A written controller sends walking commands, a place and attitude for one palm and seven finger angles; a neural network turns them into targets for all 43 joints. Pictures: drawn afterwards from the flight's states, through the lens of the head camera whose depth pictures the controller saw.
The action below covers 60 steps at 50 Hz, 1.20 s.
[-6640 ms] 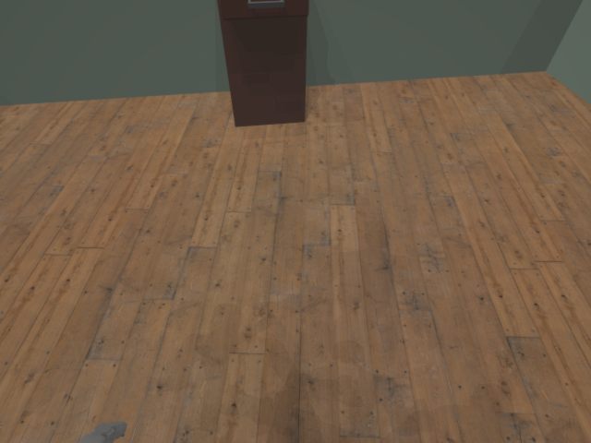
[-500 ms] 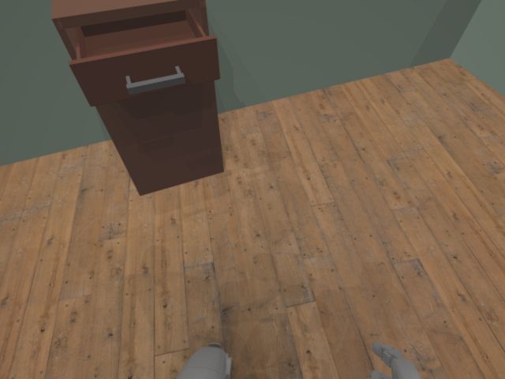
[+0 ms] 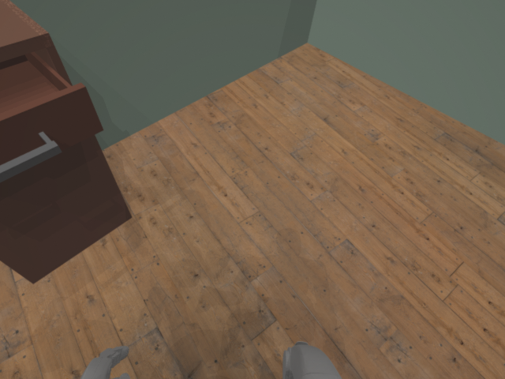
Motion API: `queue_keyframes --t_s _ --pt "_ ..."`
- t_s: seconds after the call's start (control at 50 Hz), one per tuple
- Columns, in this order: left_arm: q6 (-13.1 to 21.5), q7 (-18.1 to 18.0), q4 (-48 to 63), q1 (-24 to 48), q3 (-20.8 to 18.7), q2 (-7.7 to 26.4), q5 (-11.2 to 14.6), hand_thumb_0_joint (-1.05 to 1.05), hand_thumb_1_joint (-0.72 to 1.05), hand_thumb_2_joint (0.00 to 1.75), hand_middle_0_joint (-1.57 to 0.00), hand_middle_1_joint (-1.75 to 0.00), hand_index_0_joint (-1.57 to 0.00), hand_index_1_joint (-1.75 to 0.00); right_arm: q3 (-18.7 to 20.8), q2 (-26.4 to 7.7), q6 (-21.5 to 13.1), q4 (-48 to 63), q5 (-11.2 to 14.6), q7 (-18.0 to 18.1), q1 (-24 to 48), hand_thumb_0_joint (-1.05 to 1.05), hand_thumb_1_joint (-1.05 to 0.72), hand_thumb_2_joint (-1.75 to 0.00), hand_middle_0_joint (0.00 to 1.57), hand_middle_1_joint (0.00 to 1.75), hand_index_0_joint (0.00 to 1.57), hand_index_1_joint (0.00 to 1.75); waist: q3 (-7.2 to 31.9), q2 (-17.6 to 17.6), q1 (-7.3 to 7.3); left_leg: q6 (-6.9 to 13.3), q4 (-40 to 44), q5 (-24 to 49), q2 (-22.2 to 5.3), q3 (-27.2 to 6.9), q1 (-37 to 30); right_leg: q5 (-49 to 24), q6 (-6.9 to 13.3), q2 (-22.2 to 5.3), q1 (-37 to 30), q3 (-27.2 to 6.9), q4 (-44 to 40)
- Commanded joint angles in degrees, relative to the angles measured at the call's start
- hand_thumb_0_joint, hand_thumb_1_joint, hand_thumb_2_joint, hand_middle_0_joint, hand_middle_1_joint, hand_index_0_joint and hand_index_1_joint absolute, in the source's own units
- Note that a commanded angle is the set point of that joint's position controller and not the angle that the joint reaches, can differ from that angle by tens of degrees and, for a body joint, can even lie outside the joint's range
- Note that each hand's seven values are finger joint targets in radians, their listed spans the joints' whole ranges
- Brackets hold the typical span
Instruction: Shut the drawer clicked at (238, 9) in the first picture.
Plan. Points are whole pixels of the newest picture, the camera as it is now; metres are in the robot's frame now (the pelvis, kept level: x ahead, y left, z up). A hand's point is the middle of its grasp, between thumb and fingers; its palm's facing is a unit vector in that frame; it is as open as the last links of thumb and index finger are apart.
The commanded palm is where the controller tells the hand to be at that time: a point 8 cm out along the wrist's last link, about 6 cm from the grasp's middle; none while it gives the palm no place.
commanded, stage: walk to a spot facing it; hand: left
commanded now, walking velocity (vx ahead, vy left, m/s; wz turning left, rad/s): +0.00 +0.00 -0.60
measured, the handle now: (14, 158) +0.51 +0.50 -0.03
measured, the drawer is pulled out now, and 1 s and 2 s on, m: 0.19 0.19 0.19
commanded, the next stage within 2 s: none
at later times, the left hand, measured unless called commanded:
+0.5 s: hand (164, 329) +0.22 +0.16 -0.16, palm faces -0.26 -0.93 -0.27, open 7.4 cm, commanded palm none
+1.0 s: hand (178, 276) +0.33 +0.16 -0.17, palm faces -0.54 -0.82 -0.21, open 7.4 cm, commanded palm none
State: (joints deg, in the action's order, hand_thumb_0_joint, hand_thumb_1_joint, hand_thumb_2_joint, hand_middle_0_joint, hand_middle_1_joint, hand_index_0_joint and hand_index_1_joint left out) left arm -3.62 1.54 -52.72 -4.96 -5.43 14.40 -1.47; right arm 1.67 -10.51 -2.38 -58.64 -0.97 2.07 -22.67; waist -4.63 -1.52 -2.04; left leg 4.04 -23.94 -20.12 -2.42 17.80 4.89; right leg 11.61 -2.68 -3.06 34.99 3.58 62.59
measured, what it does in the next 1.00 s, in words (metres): walks ahead, turning right: right foot, then left foot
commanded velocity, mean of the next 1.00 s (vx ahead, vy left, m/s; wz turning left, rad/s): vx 0.00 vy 0.00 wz -0.60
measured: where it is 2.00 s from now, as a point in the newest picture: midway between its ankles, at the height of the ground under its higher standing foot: outside the picture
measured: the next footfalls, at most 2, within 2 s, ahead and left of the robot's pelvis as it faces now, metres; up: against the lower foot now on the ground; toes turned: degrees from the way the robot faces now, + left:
right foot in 0.22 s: +0.12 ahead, -0.11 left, +0.00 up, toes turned -15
left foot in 0.64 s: +0.22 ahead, +0.11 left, +0.00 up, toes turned -20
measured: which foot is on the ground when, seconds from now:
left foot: down 0.00-0.20, up 0.22-0.62, down 0.64-1.00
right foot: up 0.00-0.20, down 0.22-0.66, up 0.68-1.00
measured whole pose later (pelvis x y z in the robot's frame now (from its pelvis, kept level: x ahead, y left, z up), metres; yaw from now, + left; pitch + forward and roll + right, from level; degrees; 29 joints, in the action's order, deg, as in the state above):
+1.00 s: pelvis +0.14 +0.03 +0.00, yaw -36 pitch +1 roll -2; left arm -5.3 1.6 -52.0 -9.9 -5.7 15.2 -0.9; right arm 2.1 -10.5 0.5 -50.4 -1.1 0.7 -13.1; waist -5.4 -1.3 0.1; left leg 0.1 -27.5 -16.4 -7.9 14.7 10.8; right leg 24.7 -5.0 -3.5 26.0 2.0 60.2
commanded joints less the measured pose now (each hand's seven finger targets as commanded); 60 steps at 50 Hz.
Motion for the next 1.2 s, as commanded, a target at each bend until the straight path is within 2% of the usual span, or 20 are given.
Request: queue_keyframes --t_s 0.0,0.12,0.16,0.18,0.2,0.22,0.26,0.34,0.52,0.58,0.6,0.64,0.66,0.76,0.96,1.08,1.1,1.12,1.14,1.18 --pt "0.86 0.37 4.63 3.62 1.32 -0.15 0.01 0.00 0.90 0.90 -0.20 -0.30 -0.20 -0.30 1.58 -8.13 -0.37 2.15 -0.59 0.48 -4.05 0.00 -0.90 -0.90 0.20 0.30 0.20 0.30 1.51 8.39 -0.54 0.67 1.94 53.86 -17.51 -7.19 -10.15 3.20 0.29 -0.63 4.03 2.09 -8.07" --pt "2.31 -0.39 5.65 1.69 1.17 1.10 -0.09 0.00 0.90 0.90 -0.20 -0.30 -0.20 -0.30 2.97 -10.64 0.74 2.39 -0.27 -0.08 -4.40 0.00 -0.90 -0.90 0.20 0.30 0.20 0.30 5.76 11.89 0.68 0.28 -8.60 70.78 -18.69 -2.83 -13.26 8.89 3.53 3.64 -7.42 6.44 -22.29" --pt "3.72 -0.80 3.74 -6.95 0.17 4.01 -0.32 0.00 0.90 0.90 -0.20 -0.30 -0.20 -0.30 3.11 -11.15 0.90 3.95 0.39 -0.66 -2.78 0.00 -0.90 -0.90 0.20 0.30 0.20 0.30 9.87 9.79 5.44 -3.00 -23.47 64.60 -18.17 -1.97 -3.60 -0.31 5.19 3.14 -24.21 4.41 -33.18" --pt "4.48 -1.39 1.43 -15.33 -0.77 8.91 -0.48 0.00 0.90 0.90 -0.20 -0.30 -0.20 -0.30 2.84 -9.61 1.20 6.21 1.38 -1.11 -0.19 0.00 -0.90 -0.90 0.20 0.30 0.20 0.30 15.64 -0.88 9.17 -6.24 -40.50 35.56 -12.90 0.04 12.98 -29.73 10.48 -7.38 -42.83 -9.22 -34.06" --pt "4.51 -2.32 0.11 -18.70 -1.76 14.08 0.81 0.00 0.90 0.90 -0.20 -0.30 -0.20 -0.30 2.20 -6.07 1.45 9.02 1.43 -0.98 2.69 0.00 -0.90 -0.90 0.20 0.30 0.20 0.30 19.72 -9.89 8.91 -10.15 -58.09 -17.71 -2.06 -4.75 28.99 -67.62 19.71 -23.06 -50.70 -29.59 -32.23" --pt "3.97 -3.08 0.13 -18.24 -1.59 13.43 1.55 0.00 0.90 0.90 -0.20 -0.30 -0.20 -0.30 1.97 -6.98 1.86 10.70 1.21 -0.17 7.24 0.00 -0.90 -0.90 0.20 0.30 0.20 0.30 17.69 -4.79 9.28 -8.69 -57.70 -17.27 -4.02 -15.50 29.38 -62.13 21.81 -22.28 -47.02 -24.69 -33.77" --pt "3.39 -3.43 2.74 -9.42 -0.95 9.94 1.51 0.00 0.90 0.90 -0.20 -0.30 -0.20 -0.30 2.10 -5.37 2.98 10.44 0.70 -0.68 9.04 0.00 -0.90 -0.90 0.20 0.30 0.20 0.30 9.05 -0.46 4.82 -8.82 -52.96 -8.61 -6.87 -17.58 29.79 -42.02 17.27 -15.66 -35.61 -19.11 -37.59" --pt "4.12 -3.05 4.19 -2.73 -0.24 8.10 0.61 0.00 0.90 0.90 -0.20 -0.30 -0.20 -0.30 2.45 -5.04 4.73 8.05 -0.02 -0.69 4.95 0.00 -0.90 -0.90 0.20 0.30 0.20 0.30 4.66 -3.54 -0.74 -10.14 -43.07 -2.79 -5.20 -16.51 22.44 -32.52 12.35 -9.00 -20.18 -11.97 -41.07" --pt "2.87 -2.13 4.58 -7.79 -1.58 9.88 0.12 0.00 0.90 0.90 -0.20 -0.30 -0.20 -0.30 2.09 -5.80 3.29 12.89 0.61 -0.65 16.47 0.00 -0.90 -0.90 0.20 0.30 0.20 0.30 8.38 -9.32 3.79 -9.82 -21.42 -2.82 0.00 -15.02 18.52 -30.60 12.30 -5.98 -24.47 -20.26 -36.13" --pt "2.27 -2.35 5.18 -6.10 -1.84 10.12 0.32 0.00 0.90 0.90 -0.20 -0.30 -0.20 -0.30 2.31 -6.97 2.68 12.68 0.94 -0.23 13.53 0.00 -0.90 -0.90 0.20 0.30 0.20 0.30 10.94 -9.67 1.94 -8.93 -8.47 1.86 0.92 -15.17 11.38 -31.47 9.97 -5.23 -24.85 -22.19 -31.61" --pt "2.06 -2.43 5.53 -5.13 -1.54 9.09 0.75 0.00 0.90 0.90 -0.20 -0.30 -0.20 -0.30 2.68 -8.43 2.29 11.77 0.89 0.00 10.90 0.00 -0.90 -0.90 0.20 0.30 0.20 0.30 12.45 -7.06 0.43 -8.15 0.34 9.27 -0.89 -15.92 2.81 -27.18 7.31 -3.05 -20.53 -20.73 -27.83" --pt "1.99 -1.85 7.20 -8.76 -0.35 3.85 1.24 0.00 0.90 0.90 -0.20 -0.30 -0.20 -0.30 4.17 -17.45 2.11 12.54 0.27 -0.20 8.54 0.00 -0.90 -0.90 0.20 0.30 0.20 0.30 14.63 19.15 0.80 1.43 3.30 39.09 -27.16 -36.67 -9.95 24.70 0.38 6.00 -1.89 -7.52 -5.34" --pt "1.73 -1.93 6.20 -9.49 -0.91 6.35 0.53 0.00 0.90 0.90 -0.20 -0.30 -0.20 -0.30 3.58 -16.20 2.64 13.41 -0.22 -0.41 9.29 0.00 -0.90 -0.90 0.20 0.30 0.20 0.30 12.69 13.71 0.61 4.81 2.38 39.15 -27.65 -34.42 -3.78 25.20 -0.08 3.59 -3.23 -8.67 4.09" --pt "0.72 -0.42 4.47 -9.21 -1.30 5.49 0.13 0.00 0.90 0.90 -0.20 -0.30 -0.20 -0.30 2.03 -10.11 1.81 14.07 -0.36 0.05 13.76 0.00 -0.90 -0.90 0.20 0.30 0.20 0.30 6.00 12.31 3.14 -0.17 2.75 39.65 -15.41 -16.66 0.67 12.60 -2.12 1.75 -1.88 -5.49 12.07" --pt "0.31 0.31 6.97 -0.62 0.05 2.37 0.46 0.00 0.90 0.90 -0.20 -0.30 -0.20 -0.30 4.09 -12.13 2.09 10.29 -0.51 -0.59 5.69 0.00 -0.90 -0.90 0.20 0.30 0.20 0.30 5.89 13.51 -0.90 2.98 2.30 35.66 -19.14 -11.24 -4.77 14.41 -2.11 -0.89 -5.03 0.39 -8.52" --pt "2.01 -0.11 5.77 -5.36 -0.02 3.55 0.42 0.00 0.90 0.90 -0.20 -0.30 -0.20 -0.30 4.97 -13.61 2.35 9.35 -0.32 -1.33 7.27 0.00 -0.90 -0.90 0.20 0.30 0.20 0.30 8.57 12.21 2.30 -2.19 -8.65 31.70 -18.98 -5.22 0.76 3.20 1.55 1.48 -21.86 2.98 -32.78" --pt "2.86 -0.58 4.36 -9.99 -0.63 7.36 0.09 0.00 0.90 0.90 -0.20 -0.30 -0.20 -0.30 4.62 -12.27 2.50 9.66 0.23 -1.66 6.56 0.00 -0.90 -0.90 0.20 0.30 0.20 0.30 11.01 3.82 4.70 -5.61 -18.83 24.67 -16.93 -3.32 8.75 -7.08 3.40 -2.34 -33.11 -2.03 -39.96" --pt "3.50 -1.57 3.33 -13.80 -1.90 14.65 -0.35 0.00 0.90 0.90 -0.20 -0.30 -0.20 -0.30 2.92 -7.13 2.83 12.27 0.33 -1.97 7.91 0.00 -0.90 -0.90 0.20 0.30 0.20 0.30 11.21 -16.65 6.63 -9.05 -32.49 -12.64 -7.95 -2.76 27.08 -30.61 9.08 -17.62 -41.93 -23.12 -42.33" --pt "3.05 -2.31 2.85 -15.65 -2.39 16.46 0.80 0.00 0.90 0.90 -0.20 -0.30 -0.20 -0.30 2.63 -7.32 3.77 13.70 0.28 -1.24 10.70 0.00 -0.90 -0.90 0.20 0.30 0.20 0.30 12.76 -15.67 7.49 -9.32 -41.66 -18.96 -5.91 -11.34 29.27 -44.70 14.31 -22.43 -38.33 -25.74 -39.79" --pt "2.75 -3.07 3.87 -10.72 -2.00 12.83 0.99 0.00 0.90 0.90 -0.20 -0.30 -0.20 -0.30 2.51 -7.33 4.33 12.33 0.30 -0.60 11.13 0.00 -0.90 -0.90 0.20 0.30 0.20 0.30 9.92 -14.13 5.13 -8.91 -45.27 -11.80 -6.87 -16.67 31.50 -36.47 13.41 -16.20 -35.52 -20.07 -40.10"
